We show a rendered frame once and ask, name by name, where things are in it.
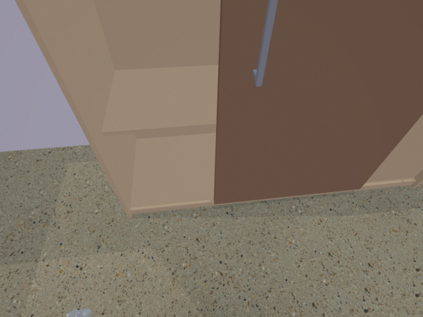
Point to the handle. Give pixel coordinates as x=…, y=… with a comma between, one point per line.
x=267, y=32

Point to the wardrobe door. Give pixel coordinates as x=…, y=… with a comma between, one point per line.
x=406, y=159
x=343, y=84

